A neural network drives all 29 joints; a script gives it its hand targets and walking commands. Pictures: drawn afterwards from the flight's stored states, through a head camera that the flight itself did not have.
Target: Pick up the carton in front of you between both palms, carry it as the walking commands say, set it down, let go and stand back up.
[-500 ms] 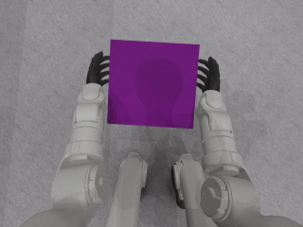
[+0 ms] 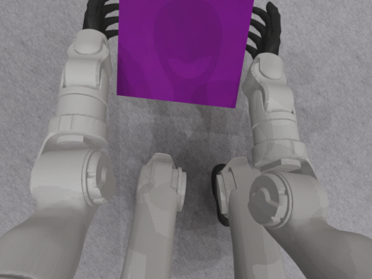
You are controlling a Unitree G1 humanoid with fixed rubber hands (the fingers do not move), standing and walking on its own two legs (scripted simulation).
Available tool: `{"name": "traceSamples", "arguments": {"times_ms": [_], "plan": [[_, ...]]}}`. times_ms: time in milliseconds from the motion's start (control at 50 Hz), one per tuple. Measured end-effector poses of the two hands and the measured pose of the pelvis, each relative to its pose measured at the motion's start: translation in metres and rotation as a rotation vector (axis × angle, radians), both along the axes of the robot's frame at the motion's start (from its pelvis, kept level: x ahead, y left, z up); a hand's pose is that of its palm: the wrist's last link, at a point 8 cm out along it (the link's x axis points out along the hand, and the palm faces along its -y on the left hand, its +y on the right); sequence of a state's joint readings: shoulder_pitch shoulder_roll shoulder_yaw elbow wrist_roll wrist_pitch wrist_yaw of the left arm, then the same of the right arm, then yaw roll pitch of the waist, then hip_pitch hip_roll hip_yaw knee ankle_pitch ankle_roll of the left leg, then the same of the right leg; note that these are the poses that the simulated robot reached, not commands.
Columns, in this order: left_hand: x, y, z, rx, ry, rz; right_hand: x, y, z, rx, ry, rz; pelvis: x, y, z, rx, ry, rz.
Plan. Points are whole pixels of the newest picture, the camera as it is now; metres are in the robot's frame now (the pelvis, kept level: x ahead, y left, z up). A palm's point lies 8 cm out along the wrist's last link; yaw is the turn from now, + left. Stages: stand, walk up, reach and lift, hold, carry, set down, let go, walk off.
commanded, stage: set down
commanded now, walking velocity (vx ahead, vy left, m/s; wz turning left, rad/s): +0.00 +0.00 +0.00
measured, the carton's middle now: (182, 49) +0.54 +0.07 -0.23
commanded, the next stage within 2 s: none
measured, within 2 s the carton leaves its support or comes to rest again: rests again in 0.94 s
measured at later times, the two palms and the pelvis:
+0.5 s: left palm (108, 36) +0.54 +0.22 -0.21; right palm (251, 59) +0.52 -0.08 -0.20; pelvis +0.00 +0.00 -0.05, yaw -1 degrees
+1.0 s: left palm (110, 34) +0.55 +0.22 -0.22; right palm (251, 54) +0.54 -0.08 -0.22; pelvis +0.01 +0.00 -0.06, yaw -1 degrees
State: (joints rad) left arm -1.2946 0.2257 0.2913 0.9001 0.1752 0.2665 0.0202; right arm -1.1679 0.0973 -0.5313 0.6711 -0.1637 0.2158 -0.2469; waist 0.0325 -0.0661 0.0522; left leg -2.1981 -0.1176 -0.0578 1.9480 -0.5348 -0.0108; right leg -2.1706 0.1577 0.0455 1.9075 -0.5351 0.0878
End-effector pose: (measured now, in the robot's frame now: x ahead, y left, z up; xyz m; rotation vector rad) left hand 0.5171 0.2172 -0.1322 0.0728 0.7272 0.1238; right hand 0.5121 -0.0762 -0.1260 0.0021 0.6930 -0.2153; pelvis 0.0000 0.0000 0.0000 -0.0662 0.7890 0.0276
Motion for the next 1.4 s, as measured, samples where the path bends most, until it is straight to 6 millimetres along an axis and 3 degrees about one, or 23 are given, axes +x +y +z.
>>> {"name": "traceSamples", "arguments": {"times_ms": [180,260,760,1140,1360,1400], "plan": [[0.014,0.006,-0.059,0.004,0.025,-0.029,0.009,0.004,-0.057,0.013,0.023,-0.002,0.0,0.003,-0.031,-0.014,-0.041,-0.003],[0.019,0.005,-0.072,0.006,0.037,-0.041,0.009,0.003,-0.072,0.031,0.031,-0.018,0.004,0.007,-0.04,-0.015,-0.068,-0.013],[0.024,0.005,-0.077,-0.031,0.04,-0.061,0.018,-0.006,-0.082,0.053,0.026,0.047,0.001,-0.001,-0.058,0.007,-0.121,-0.025],[0.036,0.005,-0.099,-0.063,0.023,-0.07,0.034,-0.009,-0.101,0.061,0.029,0.082,0.014,0.004,-0.062,-0.006,-0.096,-0.023],[0.035,0.007,-0.104,-0.07,0.005,-0.084,0.033,-0.012,-0.105,0.042,0.028,0.132,0.012,0.003,-0.068,-0.013,-0.123,-0.018],[0.027,0.008,-0.112,-0.058,0.032,-0.09,0.026,-0.014,-0.112,0.021,0.062,0.16,0.01,0.003,-0.069,-0.015,-0.135,-0.015]]}}
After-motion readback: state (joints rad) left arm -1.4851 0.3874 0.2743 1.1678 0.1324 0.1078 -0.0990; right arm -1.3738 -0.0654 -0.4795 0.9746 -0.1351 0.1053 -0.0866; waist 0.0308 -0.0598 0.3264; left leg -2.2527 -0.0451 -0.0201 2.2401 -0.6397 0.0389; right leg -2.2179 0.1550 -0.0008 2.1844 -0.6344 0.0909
